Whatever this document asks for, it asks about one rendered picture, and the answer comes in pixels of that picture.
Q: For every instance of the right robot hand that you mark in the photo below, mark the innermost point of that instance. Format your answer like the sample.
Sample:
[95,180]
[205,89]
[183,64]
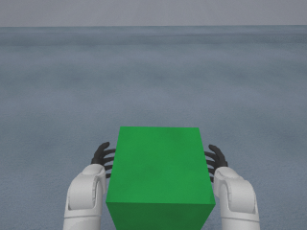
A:
[219,160]

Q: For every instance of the robot left forearm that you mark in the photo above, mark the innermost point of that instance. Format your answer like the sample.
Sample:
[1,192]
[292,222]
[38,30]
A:
[84,200]

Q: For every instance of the carton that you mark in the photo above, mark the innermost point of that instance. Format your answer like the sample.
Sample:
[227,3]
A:
[159,179]

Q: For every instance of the robot right forearm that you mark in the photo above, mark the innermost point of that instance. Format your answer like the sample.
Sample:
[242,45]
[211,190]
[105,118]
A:
[238,203]

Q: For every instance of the left robot hand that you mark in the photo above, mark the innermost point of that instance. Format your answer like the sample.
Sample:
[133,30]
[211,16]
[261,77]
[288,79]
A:
[99,157]

